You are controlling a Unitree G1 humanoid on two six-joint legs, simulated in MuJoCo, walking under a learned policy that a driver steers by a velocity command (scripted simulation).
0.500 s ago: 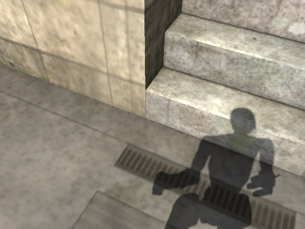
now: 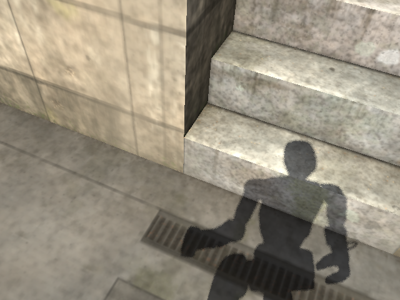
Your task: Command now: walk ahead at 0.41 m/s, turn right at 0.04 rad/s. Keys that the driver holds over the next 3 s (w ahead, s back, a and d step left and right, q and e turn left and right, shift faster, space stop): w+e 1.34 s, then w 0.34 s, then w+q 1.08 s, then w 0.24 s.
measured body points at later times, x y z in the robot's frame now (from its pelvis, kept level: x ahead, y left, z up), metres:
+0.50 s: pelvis +0.26 -0.08 +0.00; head +0.30 -0.10 +0.44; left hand +0.42 +0.17 -0.11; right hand +0.35 -0.37 -0.10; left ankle +0.29 +0.09 -0.65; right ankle +0.29 -0.15 -0.74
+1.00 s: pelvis +0.49 -0.14 -0.01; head +0.50 -0.16 +0.44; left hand +0.76 +0.00 -0.09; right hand +0.42 -0.44 -0.12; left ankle +0.59 -0.02 -0.74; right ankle +0.50 -0.29 -0.70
